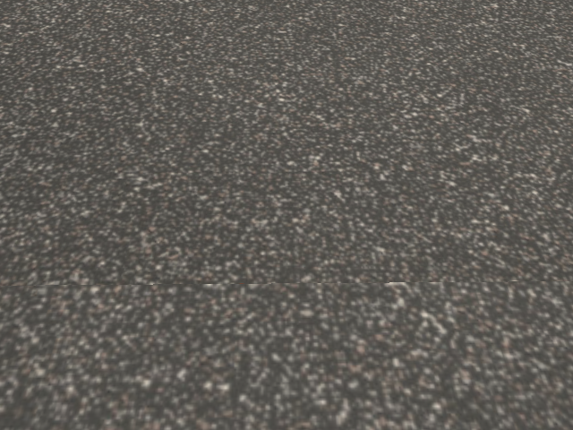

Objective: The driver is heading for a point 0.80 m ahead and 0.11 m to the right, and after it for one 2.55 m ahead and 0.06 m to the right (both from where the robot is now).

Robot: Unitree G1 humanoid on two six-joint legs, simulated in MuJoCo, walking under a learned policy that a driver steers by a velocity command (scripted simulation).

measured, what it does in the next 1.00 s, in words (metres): walks ahead: right foot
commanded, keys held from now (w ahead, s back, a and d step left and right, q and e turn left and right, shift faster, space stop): w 1.00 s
